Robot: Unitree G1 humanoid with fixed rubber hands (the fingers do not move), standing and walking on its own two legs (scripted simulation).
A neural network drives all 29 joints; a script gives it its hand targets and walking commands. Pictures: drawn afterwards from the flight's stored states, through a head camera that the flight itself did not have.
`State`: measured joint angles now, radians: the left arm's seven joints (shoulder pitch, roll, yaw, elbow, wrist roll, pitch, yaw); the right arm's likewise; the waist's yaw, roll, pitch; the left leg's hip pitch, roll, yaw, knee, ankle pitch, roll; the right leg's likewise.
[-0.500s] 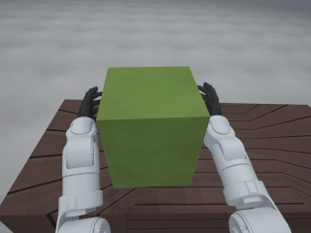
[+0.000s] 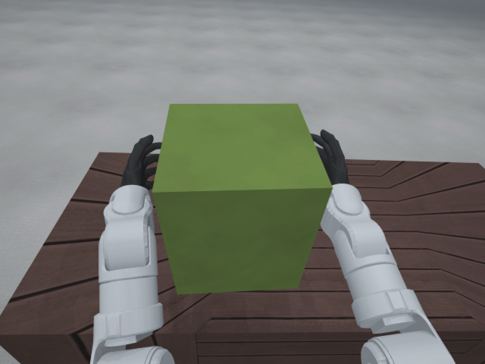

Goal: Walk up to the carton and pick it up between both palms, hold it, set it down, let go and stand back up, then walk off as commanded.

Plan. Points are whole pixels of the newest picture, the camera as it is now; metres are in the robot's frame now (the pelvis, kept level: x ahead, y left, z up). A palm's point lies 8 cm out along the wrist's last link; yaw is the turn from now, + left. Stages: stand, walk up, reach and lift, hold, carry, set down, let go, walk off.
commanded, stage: set down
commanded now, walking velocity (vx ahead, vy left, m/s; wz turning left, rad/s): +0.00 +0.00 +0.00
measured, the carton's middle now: (236, 200) +0.37 +0.01 +0.13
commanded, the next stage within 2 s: none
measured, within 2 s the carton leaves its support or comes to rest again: neither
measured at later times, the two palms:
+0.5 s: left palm (137, 209) +0.36 +0.17 +0.13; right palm (319, 201) +0.36 -0.13 +0.14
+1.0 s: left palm (146, 218) +0.37 +0.16 +0.10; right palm (319, 210) +0.37 -0.14 +0.11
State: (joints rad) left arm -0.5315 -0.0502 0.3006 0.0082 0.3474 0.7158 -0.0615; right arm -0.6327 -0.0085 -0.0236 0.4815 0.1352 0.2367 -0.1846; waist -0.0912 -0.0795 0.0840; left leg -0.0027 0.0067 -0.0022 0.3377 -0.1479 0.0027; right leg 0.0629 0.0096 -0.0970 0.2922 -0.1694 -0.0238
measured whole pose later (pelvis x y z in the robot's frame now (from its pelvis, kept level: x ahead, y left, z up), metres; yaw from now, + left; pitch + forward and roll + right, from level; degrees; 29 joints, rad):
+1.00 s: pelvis +0.03 +0.00 +0.00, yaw +0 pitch -9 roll +0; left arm -0.38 -0.09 0.30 0.20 0.33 0.35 -0.05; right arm -0.46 0.06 -0.09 0.61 -0.04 -0.12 -0.16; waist -0.04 -0.08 0.12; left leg 0.02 0.00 0.01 0.30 -0.16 0.00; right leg 0.08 0.01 -0.10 0.26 -0.18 -0.02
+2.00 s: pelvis +0.04 +0.01 +0.00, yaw -3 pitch +4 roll -1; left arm -0.47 -0.07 0.39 0.75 0.30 -0.10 0.02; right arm -0.54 0.08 -0.30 0.92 -0.23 -0.34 -0.11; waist 0.01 -0.04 -0.01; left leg -0.22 0.02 0.06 0.31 -0.16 0.01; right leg -0.16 0.01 -0.06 0.25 -0.15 -0.02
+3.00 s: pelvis +0.03 +0.00 +0.00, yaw -3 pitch +8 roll -1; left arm -0.53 -0.08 0.47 0.90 0.35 -0.35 0.01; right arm -0.53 0.10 -0.45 1.02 -0.33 -0.51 -0.10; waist 0.02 -0.04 -0.01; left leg -0.32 0.02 0.07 0.34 -0.16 0.01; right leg -0.27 0.02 -0.06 0.29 -0.16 -0.02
